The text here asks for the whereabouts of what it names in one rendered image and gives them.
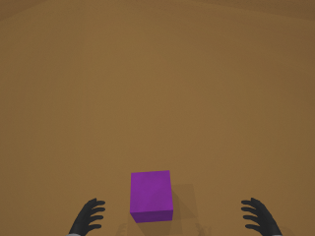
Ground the robot right hand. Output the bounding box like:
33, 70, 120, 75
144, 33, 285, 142
241, 198, 283, 236

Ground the carton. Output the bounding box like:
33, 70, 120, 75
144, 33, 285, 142
130, 170, 173, 223

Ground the robot left hand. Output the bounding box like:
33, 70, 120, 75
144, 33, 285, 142
69, 198, 105, 236

